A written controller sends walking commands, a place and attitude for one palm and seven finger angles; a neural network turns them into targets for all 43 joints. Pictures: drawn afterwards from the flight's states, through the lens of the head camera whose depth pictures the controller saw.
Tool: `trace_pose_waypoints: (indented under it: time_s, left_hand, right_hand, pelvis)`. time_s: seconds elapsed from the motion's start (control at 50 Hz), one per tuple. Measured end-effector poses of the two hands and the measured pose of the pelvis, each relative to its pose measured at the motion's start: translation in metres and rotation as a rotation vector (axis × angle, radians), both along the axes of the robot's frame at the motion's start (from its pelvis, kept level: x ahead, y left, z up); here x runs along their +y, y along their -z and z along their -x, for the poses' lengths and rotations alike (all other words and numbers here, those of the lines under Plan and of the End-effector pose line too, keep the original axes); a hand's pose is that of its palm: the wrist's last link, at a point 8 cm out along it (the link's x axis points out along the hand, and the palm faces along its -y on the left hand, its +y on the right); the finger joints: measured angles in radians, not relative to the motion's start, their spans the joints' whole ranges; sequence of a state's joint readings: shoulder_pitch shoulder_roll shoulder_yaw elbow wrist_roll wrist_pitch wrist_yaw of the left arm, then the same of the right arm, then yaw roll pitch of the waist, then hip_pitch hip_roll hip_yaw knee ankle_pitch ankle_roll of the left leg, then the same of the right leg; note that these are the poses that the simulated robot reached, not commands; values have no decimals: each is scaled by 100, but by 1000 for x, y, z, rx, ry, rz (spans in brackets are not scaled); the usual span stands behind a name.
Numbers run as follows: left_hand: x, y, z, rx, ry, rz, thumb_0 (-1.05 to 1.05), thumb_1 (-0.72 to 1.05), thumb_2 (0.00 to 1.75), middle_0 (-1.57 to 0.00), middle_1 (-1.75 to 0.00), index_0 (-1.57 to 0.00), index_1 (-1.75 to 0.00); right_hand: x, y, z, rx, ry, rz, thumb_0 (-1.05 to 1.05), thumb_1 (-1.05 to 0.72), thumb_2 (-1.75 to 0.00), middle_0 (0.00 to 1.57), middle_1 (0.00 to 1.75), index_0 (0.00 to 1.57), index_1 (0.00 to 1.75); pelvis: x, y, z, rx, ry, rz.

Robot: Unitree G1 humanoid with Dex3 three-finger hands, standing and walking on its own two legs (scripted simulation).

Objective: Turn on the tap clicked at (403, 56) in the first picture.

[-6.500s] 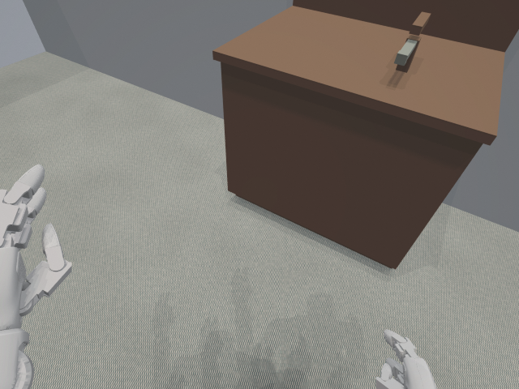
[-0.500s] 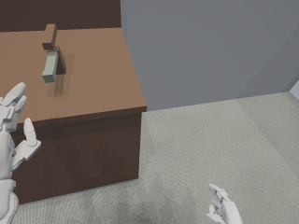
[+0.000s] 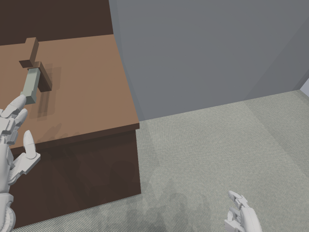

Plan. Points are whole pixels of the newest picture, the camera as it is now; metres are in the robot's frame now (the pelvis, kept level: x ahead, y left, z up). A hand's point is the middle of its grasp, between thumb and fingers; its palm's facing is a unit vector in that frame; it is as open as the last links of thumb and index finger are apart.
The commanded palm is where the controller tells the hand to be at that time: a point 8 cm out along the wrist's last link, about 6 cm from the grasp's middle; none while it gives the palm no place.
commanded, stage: come to a stop and stand still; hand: left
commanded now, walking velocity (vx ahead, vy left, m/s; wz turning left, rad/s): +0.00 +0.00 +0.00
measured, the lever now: (28, 97) +0.41 +0.39 +0.11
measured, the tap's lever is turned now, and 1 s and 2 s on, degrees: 0 0 0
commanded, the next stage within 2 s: look again from close up in 0.28 s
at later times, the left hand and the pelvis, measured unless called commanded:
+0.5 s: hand (32, 162) +0.20 +0.25 +0.15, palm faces +0.38 -0.85 -0.35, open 7.4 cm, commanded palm +0.15 +0.28 +0.17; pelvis -0.01 +0.00 +0.00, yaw +0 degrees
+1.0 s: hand (22, 166) +0.20 +0.27 +0.15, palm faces +0.39 -0.85 -0.36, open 7.4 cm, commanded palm +0.15 +0.30 +0.17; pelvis -0.01 +0.02 +0.00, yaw +1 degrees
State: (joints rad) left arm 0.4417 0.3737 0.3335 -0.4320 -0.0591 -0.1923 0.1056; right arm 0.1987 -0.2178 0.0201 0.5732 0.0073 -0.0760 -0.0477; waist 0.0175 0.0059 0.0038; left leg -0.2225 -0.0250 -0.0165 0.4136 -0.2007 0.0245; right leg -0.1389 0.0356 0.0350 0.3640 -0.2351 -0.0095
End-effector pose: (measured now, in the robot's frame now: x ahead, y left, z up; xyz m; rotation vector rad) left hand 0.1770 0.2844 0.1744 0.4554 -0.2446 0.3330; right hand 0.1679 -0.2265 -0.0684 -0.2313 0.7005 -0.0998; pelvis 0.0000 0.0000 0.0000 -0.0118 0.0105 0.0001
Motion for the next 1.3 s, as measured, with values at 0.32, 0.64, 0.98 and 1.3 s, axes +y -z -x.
trace_pose_waypoints:
  time_s: [0.32,0.64,0.98,1.3]
  left_hand:
    - [-3,5,3,15,-23,41,2,89,89,-21,-30,-21,-30]
    - [12,9,17,12,-25,58,2,89,89,-21,-30,-21,-30]
    - [21,10,21,-4,-22,33,2,89,89,-21,-30,-21,-30]
    - [34,16,-20,-79,-2,2,2,89,89,-21,-30,-21,-30]
  right_hand:
    - [0,0,2,17,0,-5,1,-91,-90,20,30,20,30]
    - [14,-3,18,22,2,5,1,-91,-90,20,30,20,30]
    - [24,6,25,20,2,-3,1,-91,-90,20,30,20,30]
    - [22,27,-4,52,44,9,1,-91,-90,20,30,20,30]
  pelvis:
    - [-4,-2,1,-6,-7,5]
    - [9,-2,13,-16,-7,7]
    - [19,3,14,-13,-9,7]
    - [34,24,-21,-24,0,-2]
